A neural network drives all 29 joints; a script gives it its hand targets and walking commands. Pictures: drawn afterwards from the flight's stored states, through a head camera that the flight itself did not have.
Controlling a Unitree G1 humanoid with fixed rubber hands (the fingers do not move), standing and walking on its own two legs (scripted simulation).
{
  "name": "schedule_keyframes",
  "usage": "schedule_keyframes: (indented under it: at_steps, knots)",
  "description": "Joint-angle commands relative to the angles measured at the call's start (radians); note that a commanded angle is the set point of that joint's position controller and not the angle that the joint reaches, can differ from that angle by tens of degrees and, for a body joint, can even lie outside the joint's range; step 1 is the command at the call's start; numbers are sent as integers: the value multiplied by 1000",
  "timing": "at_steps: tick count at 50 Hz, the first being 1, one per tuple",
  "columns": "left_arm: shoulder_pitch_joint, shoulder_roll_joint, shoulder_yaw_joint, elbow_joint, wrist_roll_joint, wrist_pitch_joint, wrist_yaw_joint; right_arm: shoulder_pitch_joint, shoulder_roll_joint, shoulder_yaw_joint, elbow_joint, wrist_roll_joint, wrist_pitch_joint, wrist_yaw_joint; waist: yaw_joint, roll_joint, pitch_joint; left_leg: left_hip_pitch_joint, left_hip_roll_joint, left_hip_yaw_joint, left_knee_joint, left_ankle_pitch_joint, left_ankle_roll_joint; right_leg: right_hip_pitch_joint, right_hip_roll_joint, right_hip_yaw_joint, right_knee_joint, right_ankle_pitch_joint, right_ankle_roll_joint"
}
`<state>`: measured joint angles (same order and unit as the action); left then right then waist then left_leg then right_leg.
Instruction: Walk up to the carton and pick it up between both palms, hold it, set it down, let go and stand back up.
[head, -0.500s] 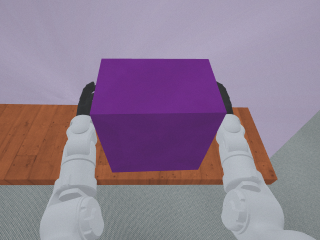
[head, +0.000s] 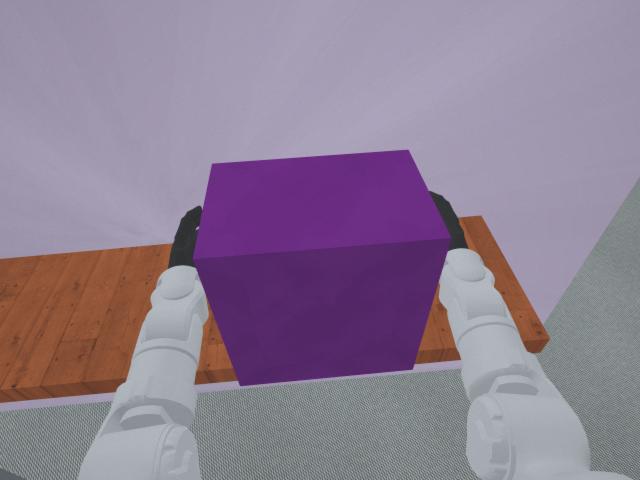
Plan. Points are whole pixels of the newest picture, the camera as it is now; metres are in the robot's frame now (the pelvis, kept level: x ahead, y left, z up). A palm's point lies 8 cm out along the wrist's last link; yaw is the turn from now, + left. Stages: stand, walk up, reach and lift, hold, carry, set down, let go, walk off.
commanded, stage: reach and lift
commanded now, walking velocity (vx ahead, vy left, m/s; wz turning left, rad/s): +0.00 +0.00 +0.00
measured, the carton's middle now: (319, 274) +0.39 +0.00 +0.06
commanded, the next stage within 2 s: none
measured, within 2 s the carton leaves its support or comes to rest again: leaves its support in 0.12 s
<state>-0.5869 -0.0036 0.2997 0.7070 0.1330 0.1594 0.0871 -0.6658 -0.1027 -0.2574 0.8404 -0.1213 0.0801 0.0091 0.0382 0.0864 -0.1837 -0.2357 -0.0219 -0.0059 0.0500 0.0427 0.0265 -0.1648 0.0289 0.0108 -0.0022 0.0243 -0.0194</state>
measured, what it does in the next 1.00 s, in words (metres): stands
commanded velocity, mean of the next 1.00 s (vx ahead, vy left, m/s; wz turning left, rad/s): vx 0.00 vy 0.00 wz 0.00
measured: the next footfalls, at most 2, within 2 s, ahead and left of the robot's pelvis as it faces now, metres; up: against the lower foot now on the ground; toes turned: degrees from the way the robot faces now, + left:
none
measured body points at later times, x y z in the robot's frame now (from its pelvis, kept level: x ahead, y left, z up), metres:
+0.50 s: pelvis +0.00 -0.03 +0.00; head -0.03 -0.02 +0.45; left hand +0.38 +0.19 +0.21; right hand +0.42 -0.16 +0.22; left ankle +0.03 +0.10 -0.75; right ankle +0.00 -0.11 -0.75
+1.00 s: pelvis +0.00 +0.00 +0.00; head -0.01 +0.04 +0.44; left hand +0.38 +0.20 +0.18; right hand +0.41 -0.15 +0.16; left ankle +0.03 +0.10 -0.75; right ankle +0.00 -0.11 -0.75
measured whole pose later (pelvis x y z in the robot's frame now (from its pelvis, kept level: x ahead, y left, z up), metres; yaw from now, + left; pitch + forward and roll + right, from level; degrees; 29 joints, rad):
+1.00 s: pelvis +0.00 +0.00 +0.00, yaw +4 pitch -4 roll -1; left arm -0.61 0.08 0.23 0.14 0.19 0.68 0.01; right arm -0.68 -0.11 -0.12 0.57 0.13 0.33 -0.10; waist -0.07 -0.07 0.01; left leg -0.12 -0.03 -0.06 0.31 -0.12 0.02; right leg 0.01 0.03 -0.06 0.19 -0.13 -0.02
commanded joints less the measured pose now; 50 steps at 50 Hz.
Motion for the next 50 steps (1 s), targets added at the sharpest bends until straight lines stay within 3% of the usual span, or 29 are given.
schedule_keyframes:
  at_steps: [1, 4, 6, 9, 12, 19, 23, 26, 27, 28, 29, 31, 33, 35, 37, 39, 41, 43, 45, 47, 50]
  knots:
    - [-789, -606, -491, -330, -124, 41, -92, -798, 724, 526, -300, 155, 62, 116, 37, -222, -555, 222, 49, -40, 102, 1, 31, 14, 5, 0, 140, -146, 26]
    - [-868, -632, -578, -509, -186, 87, -41, -853, 746, 600, -403, 211, 93, 111, 24, -227, -812, 270, 45, -36, 149, 106, 29, 41, 2, 2, 211, -40, 34]
    - [-911, -613, -623, -626, -216, 140, -18, -862, 726, 611, -431, 251, 133, 101, 9, -183, -894, 277, 33, -28, 188, 149, 25, 24, 1, 7, 251, 9, 38]
    - [-952, -594, -647, -737, -251, 253, 1, -902, 691, 603, -480, 320, 218, 82, -3, -121, -818, 267, 18, -15, 237, 171, 9, -32, 0, 18, 265, 1, 40]
    - [-952, -548, -630, -790, -269, 380, -25, -926, 642, 567, -532, 366, 316, 54, -17, -41, -649, 239, -3, -6, 268, 134, -2, -36, -9, 22, 272, -10, 42]
    - [-787, -336, -397, -615, -175, 597, -181, -858, 495, 455, -422, 377, 492, -37, -55, -40, -250, 60, -3, -7, 148, 18, -2, 242, -63, 62, 247, 134, 111]
    - [-783, -272, -288, -600, -115, 658, -278, -825, 459, 408, -405, 383, 557, -63, -70, -64, -217, 46, -7, 0, 59, 12, -13, 334, -60, 66, 215, 223, 110]
    - [-795, -292, -276, -654, -110, 684, -314, -857, 457, 431, -501, 415, 574, -77, -67, -63, -283, 100, -1, 4, 16, 70, -24, 362, -48, 61, 193, 265, 103]
    - [-983, -247, -157, -733, -83, 461, -385, -1019, 507, 213, -743, 252, 329, -60, -114, -256, -538, 28, -63, 34, 202, -14, 46, 593, -13, -76, 253, 335, 101]
    - [-907, -191, -96, -670, -1, 374, -401, -992, 475, 217, -741, 167, 245, -47, -72, -189, -588, 105, -13, 2, 107, -53, 87, 640, -50, -60, 302, 458, 103]
    - [-896, -223, -95, -692, 22, 339, -398, -967, 472, 211, -738, 122, 194, -42, -89, -234, -643, 127, -11, 11, 93, -7, 87, 713, -28, -57, 306, 541, 90]
    - [-873, -205, -103, -679, 80, 321, -389, -929, 435, 230, -790, 69, 164, -39, -55, -208, -637, 177, -8, -6, 87, 13, 90, 729, -39, -67, 287, 534, 80]
    - [-834, -200, -149, -666, 82, 325, -361, -868, 385, 266, -740, 63, 163, -42, -56, -142, -494, 225, -14, -17, 117, 56, 60, 644, -42, -78, 267, 501, 67]
    - [-749, -217, -206, -597, 94, 356, -332, -753, 300, 290, -605, 92, 177, -33, -70, -68, -271, 333, -8, -25, 162, 74, -8, 433, -18, -100, 228, 347, 43]
    - [-679, -243, -253, -522, 92, 395, -310, -658, 246, 306, -487, 147, 199, -18, -79, -17, -70, 382, 14, -33, 200, 32, -71, 194, 3, -127, 178, 80, 21]
    - [-635, -265, -289, -498, 68, 432, -292, -617, 227, 302, -415, 202, 207, -11, -105, 2, 34, 331, 34, -34, 192, -76, -98, 82, 3, -130, 151, -112, 14]
    - [-630, -288, -333, -525, 37, 454, -276, -650, 216, 289, -401, 240, 192, -14, -132, 3, 31, 299, 42, -30, 189, -118, -105, 74, 8, -127, 154, -146, 16]
    - [-662, -325, -419, -612, -15, 459, -255, -749, 202, 290, -474, 276, 167, -24, -161, 8, -79, 357, 41, -35, 223, -16, -112, 81, 23, -126, 159, -97, 13]
    - [-733, -389, -530, -755, -92, 446, -226, -869, 217, 320, -616, 309, 145, -42, -200, 28, -273, 487, 37, -42, 283, 180, -119, 90, 38, -114, 167, -1, 6]
    - [-784, -459, -633, -894, -173, 406, -194, -947, 281, 389, -773, 331, 119, -55, -217, 49, -476, 601, 44, -43, 329, 386, -122, 89, 47, -89, 173, 98, -3]
    - [-769, -506, -718, -1013, -223, 364, -152, -919, 361, 491, -895, 340, 114, -53, -195, 79, -725, 643, 50, -50, 375, 585, -119, 99, 45, -64, 187, 215, -10]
